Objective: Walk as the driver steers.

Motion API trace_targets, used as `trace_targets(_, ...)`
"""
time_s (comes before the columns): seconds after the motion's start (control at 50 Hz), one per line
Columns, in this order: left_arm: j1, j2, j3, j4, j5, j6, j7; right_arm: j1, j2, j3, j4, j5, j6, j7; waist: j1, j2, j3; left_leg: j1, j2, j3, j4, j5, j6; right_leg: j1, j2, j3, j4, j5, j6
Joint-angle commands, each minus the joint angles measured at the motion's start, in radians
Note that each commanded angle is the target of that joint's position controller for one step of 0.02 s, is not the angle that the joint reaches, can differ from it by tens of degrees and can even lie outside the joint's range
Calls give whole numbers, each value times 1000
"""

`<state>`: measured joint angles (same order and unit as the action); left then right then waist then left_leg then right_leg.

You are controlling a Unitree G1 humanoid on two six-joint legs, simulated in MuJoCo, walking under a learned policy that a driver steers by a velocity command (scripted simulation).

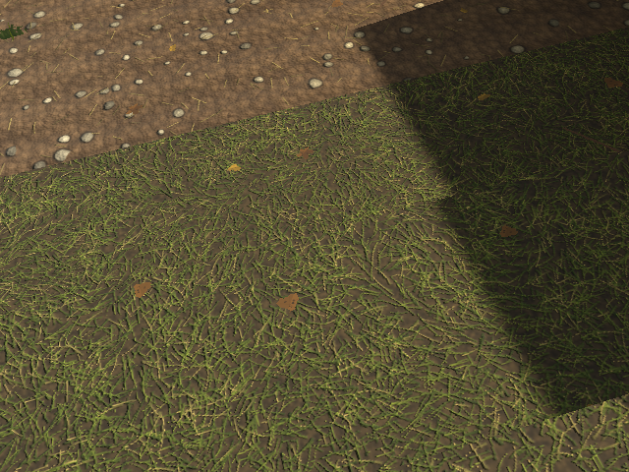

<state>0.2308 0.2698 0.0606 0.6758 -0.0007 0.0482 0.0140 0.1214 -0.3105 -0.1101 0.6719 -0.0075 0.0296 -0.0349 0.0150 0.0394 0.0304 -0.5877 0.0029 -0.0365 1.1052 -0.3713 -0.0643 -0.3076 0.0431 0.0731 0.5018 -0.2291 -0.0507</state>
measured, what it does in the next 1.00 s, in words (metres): steps on the spot: left foot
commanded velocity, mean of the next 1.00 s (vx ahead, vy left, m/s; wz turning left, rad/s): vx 0.00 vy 0.00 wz -0.10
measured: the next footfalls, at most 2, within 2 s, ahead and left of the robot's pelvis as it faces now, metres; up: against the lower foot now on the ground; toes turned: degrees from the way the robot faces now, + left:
left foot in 0.22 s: +0.06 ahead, +0.15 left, +0.00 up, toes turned -5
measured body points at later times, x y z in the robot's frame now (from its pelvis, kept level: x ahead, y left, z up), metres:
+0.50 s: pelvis +0.02 +0.04 -0.01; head +0.03 +0.04 +0.44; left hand +0.15 +0.29 -0.13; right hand +0.16 -0.22 -0.10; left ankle +0.02 +0.15 -0.74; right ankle +0.02 -0.09 -0.74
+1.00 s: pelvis +0.02 +0.05 +0.00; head +0.03 +0.06 +0.45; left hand +0.11 +0.31 -0.14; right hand +0.13 -0.20 -0.12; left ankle +0.02 +0.15 -0.74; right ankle +0.02 -0.09 -0.74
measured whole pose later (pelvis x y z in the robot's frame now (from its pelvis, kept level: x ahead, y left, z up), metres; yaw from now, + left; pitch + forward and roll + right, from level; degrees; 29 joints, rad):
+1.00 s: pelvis +0.02 +0.05 +0.00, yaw -3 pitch -2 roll +0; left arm 0.23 0.22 0.06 0.91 0.00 0.03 0.04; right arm 0.23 -0.21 -0.03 0.76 -0.01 -0.01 0.00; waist 0.00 0.00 0.04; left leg -0.18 -0.04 -0.01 0.51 -0.30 0.03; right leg -0.19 0.02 0.14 0.50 -0.28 0.04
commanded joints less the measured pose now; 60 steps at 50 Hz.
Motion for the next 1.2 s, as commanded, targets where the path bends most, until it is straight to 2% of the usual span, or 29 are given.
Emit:
trace_targets(0.02, -47, 120, 25, -57, -3, -17, 11, -17, -39, -3, -62, 5, -17, 10, -17, -149, -128, -23, 26, -31, -84, 63, -15, 194, -204, 201, -115, 403, -160)
trace_targets(0.06, -29, 126, 28, -44, -2, -13, 12, -45, -17, 10, -69, 8, -18, 20, 4, -171, -133, 47, 30, -28, -216, 45, -15, 200, -208, 208, -98, 385, -162)
trace_targets(0.14, -44, 136, 28, -35, 3, -10, -3, -36, -39, 9, -67, 23, -19, 34, 19, -198, -108, 201, 24, -4, -389, -28, 0, 124, -221, 262, -94, 328, -183)
trace_targets(0.18, -77, 111, 17, -30, -7, -11, -6, 0, -25, 12, -54, 19, -25, 39, -16, -177, -93, 301, 16, 10, -573, 76, 19, 89, -197, 273, -77, 281, -156)
trace_targets(0.2, -74, 91, 10, -22, -11, -15, -6, 25, -14, 17, -45, 6, -31, 43, -36, -152, -93, 390, 22, 4, -702, 228, 35, 57, -175, 269, -75, 232, -117)
trace_targets(0.22, -40, 68, 6, -14, 2, -22, -6, 39, -49, 14, -46, -11, -36, 43, -19, -92, -115, 478, 87, -55, -705, 403, 54, 25, -128, 240, -42, 131, -58)
trace_targets(0.24, 27, 75, 11, 1, 18, -33, -10, 29, -112, 3, -57, -21, -38, 44, 41, 45, -128, 497, 165, -114, -649, 561, 103, -1, -41, 152, 16, 3, -9)
trace_targets(0.26, 29, 65, 10, 6, 13, -35, -10, -10, -83, 9, -44, -25, -41, 49, 60, 161, -128, 377, 179, -153, -682, 407, 157, 78, -25, 93, -15, -57, 29)
trace_targets(0.28, -10, 94, 16, 14, 15, -33, -9, -39, -31, 22, -56, -17, -47, 54, 33, 120, -95, 351, 136, -130, -695, 287, 143, 103, -33, 92, -19, -19, 47)
trace_targets(0.3, -47, 102, 22, 12, 9, -27, -8, -33, -28, 24, -56, -13, -52, 54, 11, 80, -82, 353, 107, -97, -687, 242, 114, 91, -31, 92, -12, 14, 42)
trace_targets(0.34, -64, 82, 21, 5, 6, -15, -8, -7, -42, 23, -52, -8, -63, 51, -3, 40, -63, 356, 87, -77, -676, 223, 93, 84, -38, 106, -17, 68, 27)
trace_targets(0.4, -58, 63, 20, 19, 2, -16, -10, 16, -27, 32, -55, -6, -62, 44, -11, 14, -49, 366, 80, -71, -665, 220, 95, 74, -41, 111, -27, 71, 24)
trace_targets(0.5, -39, 55, 22, 47, 1, -20, -7, 30, -22, 36, -65, -5, -55, 41, -17, -27, -37, 376, 72, -70, -662, 211, 102, 73, -44, 112, -37, 79, 38)
trace_targets(0.82, 5, 62, 20, 135, 2, -23, 20, 71, -7, 47, -25, -1, -52, 36, -12, -29, -27, 379, 51, -65, -682, 245, 110, 119, -56, 106, -39, 140, 60)
trace_targets(1.2, 36, 51, 15, 310, -1, -25, 36, 140, -14, 55, 121, 4, -49, 19, -14, -31, 6, 383, 41, -62, -732, 226, 116, 142, -53, 79, -71, 151, 77)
